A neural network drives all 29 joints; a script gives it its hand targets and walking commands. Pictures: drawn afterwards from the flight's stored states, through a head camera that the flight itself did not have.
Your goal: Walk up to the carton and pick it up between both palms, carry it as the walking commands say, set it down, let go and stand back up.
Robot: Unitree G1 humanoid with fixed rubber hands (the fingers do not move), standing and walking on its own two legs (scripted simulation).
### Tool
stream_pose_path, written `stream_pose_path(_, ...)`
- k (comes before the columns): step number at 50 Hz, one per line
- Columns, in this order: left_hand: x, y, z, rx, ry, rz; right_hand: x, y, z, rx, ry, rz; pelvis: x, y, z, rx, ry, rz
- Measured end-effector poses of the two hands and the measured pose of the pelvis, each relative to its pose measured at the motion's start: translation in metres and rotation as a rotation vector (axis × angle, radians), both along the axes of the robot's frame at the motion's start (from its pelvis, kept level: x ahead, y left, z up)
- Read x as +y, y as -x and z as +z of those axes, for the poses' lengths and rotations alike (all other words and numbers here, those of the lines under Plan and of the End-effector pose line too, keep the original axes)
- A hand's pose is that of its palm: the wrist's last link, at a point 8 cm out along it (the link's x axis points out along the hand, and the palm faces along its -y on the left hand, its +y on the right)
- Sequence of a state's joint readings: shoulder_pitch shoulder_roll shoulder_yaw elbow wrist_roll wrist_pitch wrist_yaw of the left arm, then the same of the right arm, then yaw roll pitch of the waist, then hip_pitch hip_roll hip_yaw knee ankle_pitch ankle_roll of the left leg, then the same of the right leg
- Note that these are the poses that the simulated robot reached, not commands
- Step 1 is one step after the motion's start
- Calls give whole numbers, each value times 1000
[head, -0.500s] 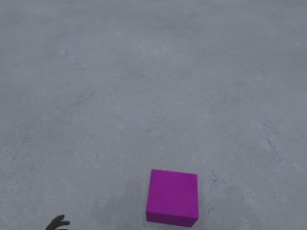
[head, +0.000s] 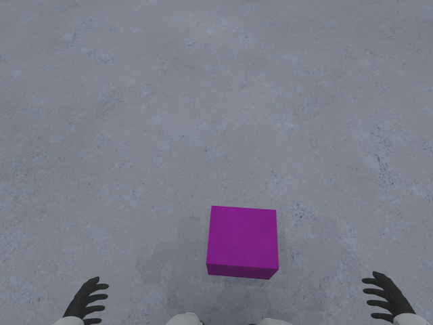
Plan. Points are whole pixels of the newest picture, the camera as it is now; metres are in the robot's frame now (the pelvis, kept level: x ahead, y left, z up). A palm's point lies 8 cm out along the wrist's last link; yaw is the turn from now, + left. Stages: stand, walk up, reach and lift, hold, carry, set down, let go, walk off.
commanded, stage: reach and lift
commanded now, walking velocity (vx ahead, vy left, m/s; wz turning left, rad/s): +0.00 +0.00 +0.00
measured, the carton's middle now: (240, 243) +0.44 -0.05 -0.65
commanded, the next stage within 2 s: none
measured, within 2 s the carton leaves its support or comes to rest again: neither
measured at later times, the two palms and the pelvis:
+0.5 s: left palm (127, 261) +0.25 +0.24 -0.15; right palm (365, 261) +0.27 -0.29 -0.15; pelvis -0.01 +0.01 -0.05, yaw -2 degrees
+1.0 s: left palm (164, 209) +0.39 +0.18 -0.19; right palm (342, 216) +0.39 -0.28 -0.19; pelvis -0.06 -0.01 -0.09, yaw -1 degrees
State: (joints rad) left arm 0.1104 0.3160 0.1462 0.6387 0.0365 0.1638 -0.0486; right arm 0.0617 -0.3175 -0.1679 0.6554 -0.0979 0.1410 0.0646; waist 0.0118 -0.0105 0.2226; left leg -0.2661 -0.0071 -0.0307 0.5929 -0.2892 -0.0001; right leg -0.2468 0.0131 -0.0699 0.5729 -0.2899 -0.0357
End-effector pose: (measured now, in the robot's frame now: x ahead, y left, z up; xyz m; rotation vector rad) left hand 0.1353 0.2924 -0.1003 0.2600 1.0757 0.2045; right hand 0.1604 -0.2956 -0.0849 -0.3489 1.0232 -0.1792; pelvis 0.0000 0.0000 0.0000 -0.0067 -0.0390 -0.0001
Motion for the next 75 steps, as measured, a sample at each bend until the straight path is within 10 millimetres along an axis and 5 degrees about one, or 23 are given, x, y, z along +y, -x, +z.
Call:
stream_pose_path(8, -12, -50, -4, -80, 6, -32, 4, -9, -15, 34, -18, -9, 7, -2, -10, 74, -9, -31)
stream_pose_path(18, -31, -104, -24, -136, 26, -38, 12, -80, -41, -87, -79, -1, 16, -1, -37, 221, -19, -43)
stream_pose_path(30, -66, -137, -65, -192, 85, -10, 0, -124, -68, -138, -83, 18, 1, 28, -62, 411, -37, -36)
stream_pose_path(44, -93, -222, -72, -269, 107, -37, 2, -201, -77, -248, -202, -31, -10, 63, -86, 525, -36, -30)
stream_pose_path(53, -121, -278, -99, -360, 164, -23, 15, -239, -116, -275, -242, -54, -11, 58, -97, 665, -43, -24)
stream_pose_path(61, -139, -325, -111, -429, 187, -42, 24, -287, -117, -393, -261, -56, -4, 43, -105, 792, -40, -28)
stream_pose_path(67, -138, -333, -122, -429, 188, -37, 24, -302, -126, -386, -250, -38, 1, 31, -105, 867, -38, -25)
stream_pose_path(75, -126, -315, -143, -394, 170, -22, 18, -272, -152, -339, -265, -89, 3, 26, -103, 920, -32, -21)
